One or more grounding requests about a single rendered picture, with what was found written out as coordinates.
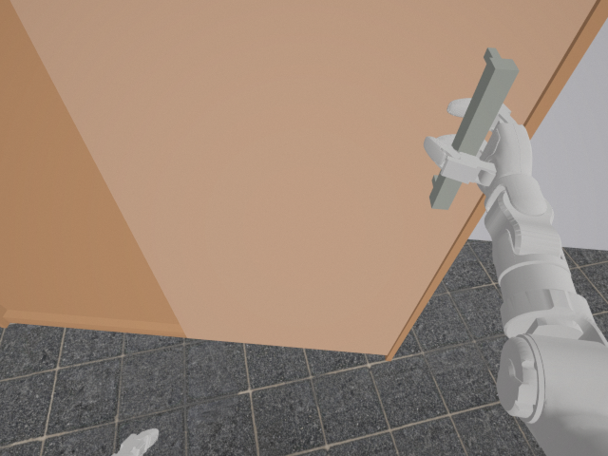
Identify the robot right upper arm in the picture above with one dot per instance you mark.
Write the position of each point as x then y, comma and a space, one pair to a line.
559, 388

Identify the robot right forearm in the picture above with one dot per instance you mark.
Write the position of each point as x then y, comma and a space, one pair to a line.
539, 296

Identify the robot left hand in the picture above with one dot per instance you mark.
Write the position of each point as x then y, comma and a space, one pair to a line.
137, 445

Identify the handle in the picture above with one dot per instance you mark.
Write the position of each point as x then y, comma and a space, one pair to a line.
497, 79

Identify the robot right hand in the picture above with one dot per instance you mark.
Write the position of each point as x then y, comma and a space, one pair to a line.
507, 152

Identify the wardrobe door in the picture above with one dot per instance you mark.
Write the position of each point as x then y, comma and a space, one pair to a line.
65, 247
268, 155

